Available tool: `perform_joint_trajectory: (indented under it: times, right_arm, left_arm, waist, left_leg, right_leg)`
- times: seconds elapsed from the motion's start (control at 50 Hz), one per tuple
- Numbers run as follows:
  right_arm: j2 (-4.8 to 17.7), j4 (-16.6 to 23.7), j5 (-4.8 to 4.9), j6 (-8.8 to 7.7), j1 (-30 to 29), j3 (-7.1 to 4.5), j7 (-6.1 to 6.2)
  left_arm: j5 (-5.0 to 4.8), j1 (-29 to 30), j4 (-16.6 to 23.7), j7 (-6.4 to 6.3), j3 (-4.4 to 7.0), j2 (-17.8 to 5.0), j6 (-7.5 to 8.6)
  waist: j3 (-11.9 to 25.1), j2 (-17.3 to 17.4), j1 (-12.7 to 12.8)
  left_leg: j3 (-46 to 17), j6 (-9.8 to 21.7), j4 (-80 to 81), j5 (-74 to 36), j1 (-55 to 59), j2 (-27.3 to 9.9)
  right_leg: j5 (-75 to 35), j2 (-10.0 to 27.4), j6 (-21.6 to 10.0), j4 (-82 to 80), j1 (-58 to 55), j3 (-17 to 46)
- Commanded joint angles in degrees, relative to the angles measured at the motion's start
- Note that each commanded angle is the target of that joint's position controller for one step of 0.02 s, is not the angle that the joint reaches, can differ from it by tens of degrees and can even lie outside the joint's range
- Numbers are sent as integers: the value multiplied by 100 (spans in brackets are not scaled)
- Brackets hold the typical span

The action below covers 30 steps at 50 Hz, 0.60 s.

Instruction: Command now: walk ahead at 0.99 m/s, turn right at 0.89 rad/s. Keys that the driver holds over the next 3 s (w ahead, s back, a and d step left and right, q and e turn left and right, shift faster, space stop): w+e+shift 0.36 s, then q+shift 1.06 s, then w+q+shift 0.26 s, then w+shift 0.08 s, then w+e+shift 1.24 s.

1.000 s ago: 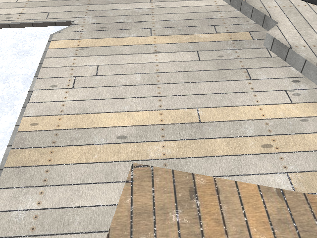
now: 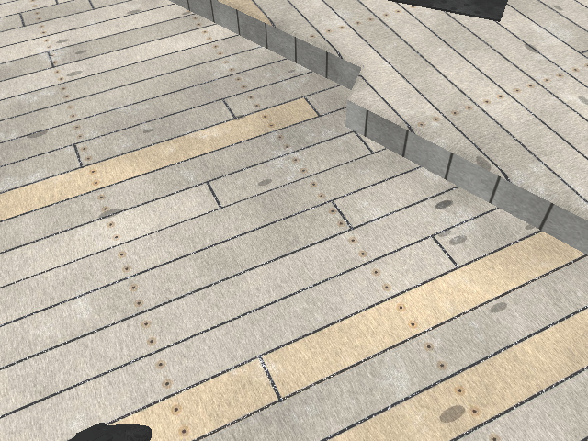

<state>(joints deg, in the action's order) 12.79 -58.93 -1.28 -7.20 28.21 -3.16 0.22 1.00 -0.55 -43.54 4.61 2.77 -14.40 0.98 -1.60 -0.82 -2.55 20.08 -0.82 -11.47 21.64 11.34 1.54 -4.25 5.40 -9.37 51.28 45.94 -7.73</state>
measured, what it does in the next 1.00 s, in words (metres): walks ahead: right foot, then left foot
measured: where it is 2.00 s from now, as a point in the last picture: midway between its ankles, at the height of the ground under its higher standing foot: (290, 293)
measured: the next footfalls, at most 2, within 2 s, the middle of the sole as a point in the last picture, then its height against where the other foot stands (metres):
right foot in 0.12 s outside the picture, level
left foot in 0.54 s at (316, 325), level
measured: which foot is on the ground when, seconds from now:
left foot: down 0.00-0.12, up 0.14-0.52, down 0.54-1.00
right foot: up 0.00-0.10, down 0.12-0.52, up 0.54-1.00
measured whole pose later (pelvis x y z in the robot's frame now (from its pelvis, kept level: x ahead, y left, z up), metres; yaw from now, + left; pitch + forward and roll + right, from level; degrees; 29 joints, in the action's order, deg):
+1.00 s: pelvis +0.69 -0.10 +0.01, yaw -3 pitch +1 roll +0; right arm 17.9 -43.8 -0.8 2.3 20.3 -5.7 -0.1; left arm 0.9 -1.4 -38.7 -1.6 -1.3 -15.0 -0.5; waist -2.7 -1.0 -5.3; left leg -16.3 3.3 -27.4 9.3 -17.4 11.2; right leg 17.0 -3.2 1.7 42.8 28.0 8.4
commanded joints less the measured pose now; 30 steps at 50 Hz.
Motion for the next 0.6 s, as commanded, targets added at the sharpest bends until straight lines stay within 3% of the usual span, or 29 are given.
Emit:
perform_joint_trajectory:
  times: [0.02, 0.04, 0.06, 0.08, 0.1, 0.12, 0.14, 0.16, 0.18, 0.2, 0.24, 0.26, 0.3, 0.34, 0.38, 0.42, 0.44, 0.48, 0.5, 0.52, 0.54, 0.56, 0.58, 0.6]
  right_arm:
    - [939, 463, 38, -26, -286, -104, 152]
    - [1157, 542, 8, 75, -317, -160, 219]
    - [1359, 617, -27, 181, -447, -220, 273]
    - [1520, 807, -4, 242, -672, -282, 299]
    - [1616, 978, 14, 305, -944, -319, 195]
    - [1114, 944, -55, 351, -1079, -244, 72]
    - [337, 1532, -67, 237, -908, -78, -10]
    - [443, 2067, -38, 50, -1525, 7, -17]
    - [660, 2052, -56, -72, -1766, 8, -21]
    - [736, 1982, -86, -103, -1736, 3, -21]
    - [700, 1930, -256, 107, -1583, 38, -15]
    - [660, 1941, -302, 233, -1610, 61, -40]
    - [580, 2216, -293, 356, -2165, 124, -96]
    - [483, 2540, -189, 357, -2925, 204, -143]
    - [395, 2628, -135, 319, -3154, 267, -176]
    - [262, 2597, -121, 215, -3216, 326, -188]
    - [270, 2605, -137, 168, -3252, 323, -168]
    - [631, 2441, -168, 115, -2746, 192, -82]
    - [877, 2193, -145, 68, -1979, 94, -43]
    - [1024, 1818, -98, 20, -872, 26, -9]
    - [1354, 1528, -96, 0, 24, -48, 22]
    - [1814, 1390, -233, 10, 132, -163, -82]
    - [1544, 1492, 37, 118, 102, -215, -185]
    - [1257, 1642, 111, 166, -683, -176, -159]
  left_arm:
    - [-5, 151, 302, 17, -26, -240, 64]
    - [-54, -171, 210, -19, 9, -365, 63]
    - [-68, -873, 71, -58, 81, -562, 56]
    - [-181, -2147, -324, -123, 240, -780, 8]
    - [-111, -2913, -522, -222, 363, -967, 80]
    - [-158, -2699, -576, -363, 501, -1173, 67]
    - [48, -2118, -480, -369, 585, -1739, -13]
    - [69, -2252, -382, -374, 629, -1869, -55]
    - [68, -2244, -409, -410, 606, -1612, -23]
    - [51, -2025, -431, -419, 527, -1310, 25]
    - [-39, -1680, -314, -487, 402, -995, 201]
    - [-83, -1650, -286, -491, 341, -886, 285]
    - [-104, -1761, -243, -465, 348, -1003, 413]
    - [-80, -2022, -262, -436, 372, -1050, 453]
    - [-117, -2315, -352, -397, 402, -1066, 444]
    - [-215, -2784, -559, -390, 335, -882, 454]
    - [-208, -2950, -659, -418, 297, -839, 481]
    - [-82, -2891, -693, -504, 315, -1064, 541]
    - [-6, -2679, -662, -544, 359, -1252, 541]
    - [29, -2255, -581, -572, 386, -1336, 519]
    - [37, -2125, -460, -600, 336, -1061, 499]
    - [-382, -3619, -507, -593, 182, -232, 397]
    - [-187, -3546, -615, -630, 145, -751, 414]
    - [-109, -2641, -381, -612, 117, -787, 421]
  waist:
    - [-666, 352, 505]
    - [-363, 508, 709]
    - [18, 667, 1115]
    - [933, 711, 1651]
    - [975, 668, 1906]
    - [500, -12, 1683]
    - [424, -1234, 692]
    - [1046, -559, 841]
    - [470, 184, 789]
    - [75, 599, 467]
    - [-118, 717, 39]
    - [-169, 754, -41]
    - [-362, 650, 57]
    - [-522, 405, 326]
    - [-438, 150, 570]
    - [-246, 64, 919]
    - [-177, -57, 1006]
    - [162, -428, 740]
    - [516, -560, 302]
    - [871, -567, -373]
    - [1347, -246, -701]
    - [2444, 1928, 92]
    - [3318, 990, -168]
    - [2435, 658, -11]
  left_leg:
    - [70, 26, -35, -7078, -821, -1424]
    - [44, 22, -549, -7894, -519, -1507]
    - [-18, 74, -1477, -8671, -437, -1649]
    - [-151, 181, -3052, -9533, -640, -1659]
    - [-348, 304, -4577, -8043, -1473, -1753]
    - [-478, 284, -6667, -3058, -2852, -929]
    - [-1113, -35, -8482, 813, -5306, 33]
    - [-2275, -21, -8391, 469, -6071, -83]
    - [-2446, 46, -7910, 152, -6231, -385]
    - [-2448, 60, -7313, -179, -5951, -585]
    - [-2487, -140, -6620, -255, -5218, -871]
    - [-2443, -260, -6290, -217, -4982, -980]
    - [-2182, -419, -5260, -493, -4703, -1035]
    - [-2020, -428, -4093, -1465, -4495, -909]
    - [-1812, -236, -2963, -2496, -4278, -649]
    - [-1453, 95, -2170, -3444, -3804, -325]
    - [-1424, 233, -1877, -3630, -3687, -204]
    - [-1447, 455, -1551, -3310, -3278, 116]
    - [-1542, 539, -1514, -3123, -2712, 214]
    - [-1599, 589, -1117, -3638, -1867, 71]
    - [-2149, 695, -1596, -5123, -761, -679]
    - [-4850, 2185, -2567, -8728, 1693, -2765]
    - [-5678, 2282, -2035, -8366, 1903, -2515]
    - [-4901, 2109, -1673, -7322, 1053, -2120]
  right_leg:
    - [-24, -579, -245, -749, -1231, -642]
    - [275, -790, -305, -830, -1625, -716]
    - [633, -968, -396, -836, -2322, -697]
    - [1025, -1274, -520, -642, -3732, -511]
    - [1404, -1210, -701, -1359, -4681, -72]
    - [2172, -767, -903, -1539, -5172, 833]
    - [1251, 255, -1698, -1888, -6079, 3533]
    - [2624, 721, -2016, -3228, -6357, 5179]
    - [3234, 810, -1726, -3845, -5807, 5204]
    - [2926, 634, -1432, -3964, -5047, 4776]
    - [2004, 150, -1219, -3961, -3850, 3830]
    - [1831, -54, -1176, -3989, -3387, 3526]
    - [1390, -395, -1110, -4167, -2684, 3077]
    - [613, -633, -945, -4173, -2505, 2845]
    - [-741, -758, -676, -3946, -2982, 2508]
    - [-2177, -668, -338, -3796, -3565, 2171]
    - [-2590, -572, -190, -3728, -3966, 2146]
    - [-3635, -387, 113, -3114, -4835, 2147]
    - [-4092, -333, 240, -2303, -5094, 2076]
    - [-3886, -487, 379, -1091, -5008, 1766]
    - [-1996, -858, 517, 563, -4294, 1478]
    - [3982, -1788, 1048, 3649, -1862, 1246]
    - [3499, -1575, 882, 3907, -1490, 1626]
    - [2829, -1077, 922, 3606, -1208, 1500]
